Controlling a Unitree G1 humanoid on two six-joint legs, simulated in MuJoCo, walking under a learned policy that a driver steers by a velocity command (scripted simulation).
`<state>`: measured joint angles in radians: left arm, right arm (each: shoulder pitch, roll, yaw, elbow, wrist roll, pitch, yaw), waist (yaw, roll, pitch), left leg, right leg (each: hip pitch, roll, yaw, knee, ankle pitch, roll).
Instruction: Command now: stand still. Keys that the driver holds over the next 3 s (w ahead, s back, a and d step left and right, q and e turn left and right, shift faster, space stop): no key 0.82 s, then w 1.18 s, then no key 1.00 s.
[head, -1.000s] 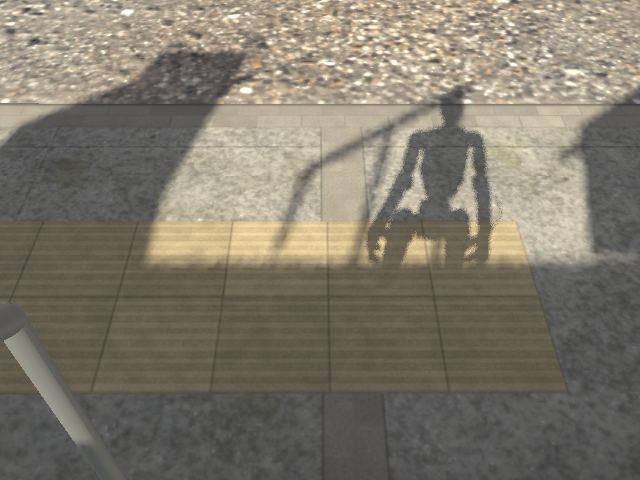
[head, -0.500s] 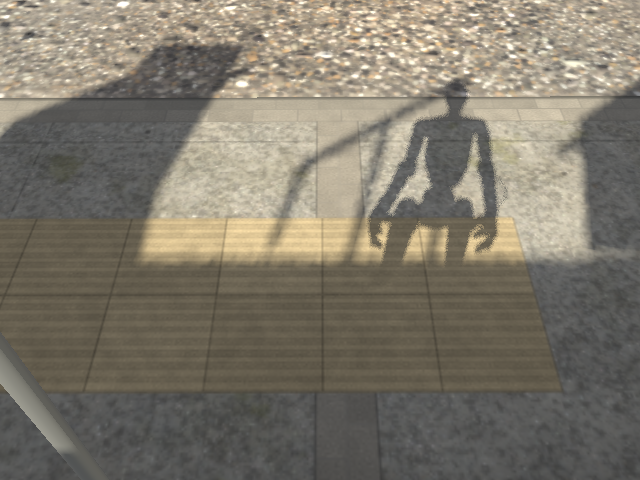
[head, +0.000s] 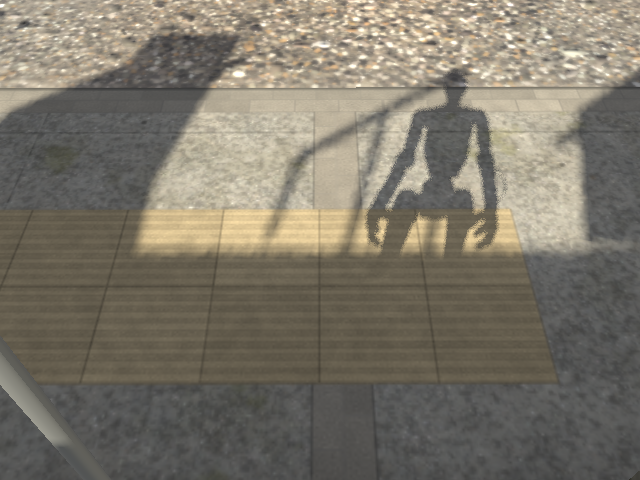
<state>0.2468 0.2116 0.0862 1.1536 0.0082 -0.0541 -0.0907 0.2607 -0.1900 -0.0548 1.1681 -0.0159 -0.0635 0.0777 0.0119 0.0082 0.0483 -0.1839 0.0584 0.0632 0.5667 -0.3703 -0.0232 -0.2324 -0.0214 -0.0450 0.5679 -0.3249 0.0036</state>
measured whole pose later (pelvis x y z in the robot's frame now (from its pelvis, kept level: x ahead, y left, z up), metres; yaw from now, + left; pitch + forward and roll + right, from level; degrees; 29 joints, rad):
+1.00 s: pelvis +0.04 +0.00 -0.01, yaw +0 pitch +1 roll +0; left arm 0.37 0.26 0.09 1.12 0.04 -0.08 -0.03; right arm 0.40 -0.23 -0.08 1.13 -0.06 -0.10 0.00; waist 0.01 0.01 0.00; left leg -0.19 0.03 0.04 0.67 -0.50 0.09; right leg -0.25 -0.01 -0.03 0.70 -0.46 -0.13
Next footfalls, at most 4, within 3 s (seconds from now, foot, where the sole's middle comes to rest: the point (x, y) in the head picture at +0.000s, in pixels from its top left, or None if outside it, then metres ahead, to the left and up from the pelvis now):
1.16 right None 0.12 -0.12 -0.77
1.50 left None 0.27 0.05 -0.97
1.82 right None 0.50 -0.15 -1.18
2.26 left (329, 425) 0.86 0.02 -1.38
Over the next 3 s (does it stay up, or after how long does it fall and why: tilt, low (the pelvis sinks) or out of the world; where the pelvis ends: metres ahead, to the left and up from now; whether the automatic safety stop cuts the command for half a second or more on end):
stays up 0.87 -0.14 -0.62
